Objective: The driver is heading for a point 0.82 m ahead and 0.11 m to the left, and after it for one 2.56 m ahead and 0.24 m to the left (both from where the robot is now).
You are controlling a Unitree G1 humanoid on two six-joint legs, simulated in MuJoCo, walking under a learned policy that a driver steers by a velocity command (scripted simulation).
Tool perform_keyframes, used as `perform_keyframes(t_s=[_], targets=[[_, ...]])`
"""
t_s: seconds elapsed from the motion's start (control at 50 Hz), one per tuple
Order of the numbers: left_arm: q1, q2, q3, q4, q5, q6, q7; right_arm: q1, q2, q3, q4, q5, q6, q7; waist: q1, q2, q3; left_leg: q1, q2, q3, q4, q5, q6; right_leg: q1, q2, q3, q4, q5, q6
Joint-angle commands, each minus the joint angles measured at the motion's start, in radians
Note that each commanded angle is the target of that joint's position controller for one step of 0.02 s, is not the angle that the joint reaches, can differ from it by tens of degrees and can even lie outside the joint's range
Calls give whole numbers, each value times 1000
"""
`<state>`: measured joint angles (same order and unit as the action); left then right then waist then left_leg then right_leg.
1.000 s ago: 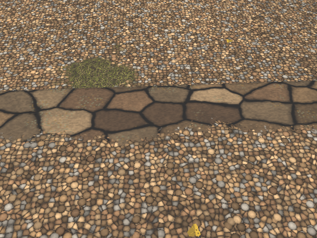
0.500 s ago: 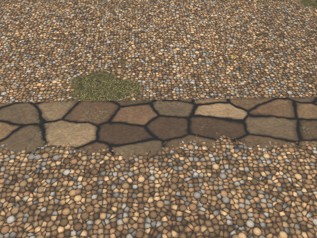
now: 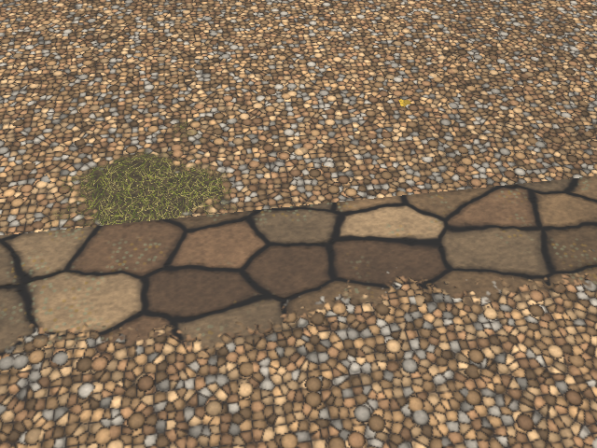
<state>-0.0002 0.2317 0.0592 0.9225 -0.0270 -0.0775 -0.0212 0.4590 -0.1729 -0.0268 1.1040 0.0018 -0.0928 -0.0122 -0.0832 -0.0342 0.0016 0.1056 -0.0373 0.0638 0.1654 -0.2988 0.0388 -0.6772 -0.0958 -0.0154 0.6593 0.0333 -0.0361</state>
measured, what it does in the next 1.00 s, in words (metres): walks ahead: right foot, then left foot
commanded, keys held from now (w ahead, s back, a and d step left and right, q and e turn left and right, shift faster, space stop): w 0.14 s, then no key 0.66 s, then w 0.20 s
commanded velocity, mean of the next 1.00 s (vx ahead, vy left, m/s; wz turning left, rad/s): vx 0.21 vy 0.00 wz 0.00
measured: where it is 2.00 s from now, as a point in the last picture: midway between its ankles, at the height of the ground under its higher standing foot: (292, 339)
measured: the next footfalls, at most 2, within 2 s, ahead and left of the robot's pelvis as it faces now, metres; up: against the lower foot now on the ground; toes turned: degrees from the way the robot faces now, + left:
right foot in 0.14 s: +0.28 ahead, -0.14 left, +0.00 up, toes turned -4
left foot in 0.56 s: +0.38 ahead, +0.09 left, +0.00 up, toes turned +1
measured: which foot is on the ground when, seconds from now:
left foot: down 0.00-0.14, up 0.16-0.54, down 0.56-1.00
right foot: up 0.00-0.12, down 0.14-1.00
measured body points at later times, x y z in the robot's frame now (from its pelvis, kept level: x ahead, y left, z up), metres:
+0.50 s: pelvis +0.24 -0.05 +0.00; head +0.26 -0.05 +0.45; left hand +0.28 +0.21 -0.14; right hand +0.37 -0.30 -0.13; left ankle +0.34 +0.10 -0.71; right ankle +0.24 -0.13 -0.74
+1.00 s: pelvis +0.32 -0.02 -0.02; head +0.33 -0.02 +0.43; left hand +0.33 +0.23 -0.17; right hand +0.39 -0.28 -0.16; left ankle +0.34 +0.09 -0.74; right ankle +0.24 -0.13 -0.74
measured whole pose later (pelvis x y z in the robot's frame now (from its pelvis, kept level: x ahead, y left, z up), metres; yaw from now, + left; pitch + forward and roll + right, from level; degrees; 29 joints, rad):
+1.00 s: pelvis +0.32 -0.02 -0.02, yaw -1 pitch +1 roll +1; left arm 0.29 0.22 0.03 1.10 -0.02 -0.05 0.02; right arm 0.20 -0.21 -0.07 1.05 0.03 -0.06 -0.01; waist 0.02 -0.01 -0.01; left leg -0.34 -0.01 0.03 0.65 -0.33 0.03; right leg -0.18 -0.02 -0.03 0.64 -0.47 -0.06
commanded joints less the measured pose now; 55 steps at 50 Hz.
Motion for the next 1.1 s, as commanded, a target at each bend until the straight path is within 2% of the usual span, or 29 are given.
perform_keyframes(t_s=[0.02,0.08,0.1,0.12,0.14,0.16,0.18,0.2,0.22,0.24,0.28,0.34,0.4,0.48,0.54,0.56,0.58,0.6,0.62,0.64,0.7,0.8,0.82,0.86,0.9,0.94,1.04,1.08,1.1], targets=[[-170,36,-7,-100,-5,-20,-21,55,-166,-34,-17,10,1,-8,11,104,161,-57,284,-106,-48,370,135,-40,20,-17,-84,8,-22],[-116,83,10,-104,-4,-30,-32,22,-198,-49,-28,9,11,-9,72,140,91,16,304,-84,80,700,111,110,71,-48,-123,-83,-66],[-20,118,27,-82,-3,-30,-29,6,-212,-54,-33,7,17,-9,127,166,20,20,295,-68,197,892,98,248,110,-73,-117,-108,-87],[164,162,53,-26,-5,-27,-23,-14,-204,-50,-42,3,24,-8,216,168,-83,-46,250,-35,403,971,70,485,136,-86,-126,-97,-117],[357,232,74,17,7,-23,-12,-20,-176,-36,-68,-9,24,-4,277,84,-223,-301,199,-13,723,690,38,825,-40,121,-95,-129,-178],[429,296,80,41,30,-21,-14,124,-11,8,-71,2,1,11,181,-211,-410,-666,-20,-62,1115,-131,-32,1143,-313,659,-241,-254,-360],[398,207,53,40,28,-21,-14,49,-98,-12,-63,28,-29,15,211,-147,-399,-746,-15,-220,1258,-263,-15,1094,-299,753,-349,-168,-331],[278,163,38,21,23,-26,-12,-47,-151,-28,-98,48,-41,13,182,-123,-233,-804,37,-186,1290,-218,-9,936,-274,551,-337,36,-285],[177,121,21,-5,25,-32,-14,-95,-165,-30,-109,40,-42,2,139,-9,-160,-750,96,-157,1242,-138,-10,758,-239,388,-338,234,-255],[130,85,11,-4,30,-38,-20,-115,-163,-42,-107,24,-31,-10,105,34,-106,-693,126,-137,1180,-109,-15,615,-196,272,-354,345,-232],[125,56,-1,21,47,-42,-24,-68,-121,-46,-101,16,3,-19,52,-4,-84,-573,154,-135,1087,-81,-8,471,-149,169,-400,407,-215],[129,95,-1,45,59,-42,-3,-93,-93,-44,-122,6,29,-27,17,-23,-59,-546,152,-119,907,-16,-30,386,-126,82,-429,513,-231],[126,122,0,49,53,-24,20,-195,-94,-36,-150,-4,41,-26,36,-39,-81,-491,144,-93,651,133,-50,387,-87,10,-421,487,-201],[180,136,0,77,42,0,28,-291,-129,-41,-165,4,61,-21,74,-44,-75,-446,117,-86,492,195,-54,430,-101,41,-417,251,-187],[176,110,-9,87,20,15,33,-292,-143,-48,-154,-12,60,-19,50,-24,-51,-349,95,-68,308,247,-21,424,-70,60,-337,18,-135],[221,85,-16,99,22,15,33,-279,-173,-55,-149,-21,58,-21,56,17,-52,-286,131,-108,247,393,-4,411,-31,55,-294,-78,-89],[275,64,-21,104,42,13,34,-270,-220,-62,-152,-22,57,-26,101,92,-73,-212,204,-176,266,583,24,372,36,15,-222,-208,-45],[384,26,-25,126,44,15,37,-304,-220,-58,-145,-17,63,-28,174,219,-92,-190,253,-225,280,561,100,331,88,-21,-223,-362,-10],[339,40,-25,123,43,26,46,-323,-159,-49,-141,-8,65,-19,144,212,-81,-263,228,-230,252,388,102,388,84,-28,-230,-356,6],[291,73,-19,116,38,39,51,-348,-136,-45,-143,-4,65,-13,133,177,-47,-313,188,-205,242,295,73,402,83,-31,-237,-336,11],[269,86,-15,123,35,62,56,-355,-152,-48,-135,-4,55,-9,121,114,-46,-317,138,-150,275,335,36,426,65,-19,-238,-276,5],[258,80,-14,139,29,58,54,-334,-145,-48,-107,1,55,-13,102,62,-79,-255,123,-126,333,495,50,451,51,-14,-217,-155,11],[279,70,-15,153,28,60,53,-318,-139,-47,-94,3,58,-13,104,59,-97,-247,113,-116,333,404,54,461,59,-25,-216,-228,9],[281,74,-10,158,20,65,53,-304,-160,-59,-83,18,68,-14,98,50,-48,-287,94,-113,334,46,72,408,77,-39,-196,-473,-15],[273,64,-13,147,11,53,53,-295,-163,-62,-88,24,61,-14,89,42,52,-367,111,-161,294,-261,94,332,59,-8,-193,-628,-49],[285,54,-16,139,7,24,51,-277,-164,-64,-89,29,36,-10,88,74,105,-393,150,-233,267,-304,124,290,49,7,-151,-623,-69],[311,30,-19,131,12,-24,25,-179,-196,-77,-84,26,0,6,87,144,-6,-232,281,-460,256,-23,212,238,91,-19,36,-389,-77],[343,29,-16,144,9,-32,17,-223,-195,-76,-109,30,-3,8,117,132,-26,-262,269,-407,306,124,193,299,87,-6,2,-326,-84],[409,35,-11,170,8,-35,16,-299,-185,-73,-138,33,-4,10,162,109,-24,-362,230,-317,381,242,161,417,79,16,-72,-269,-91]])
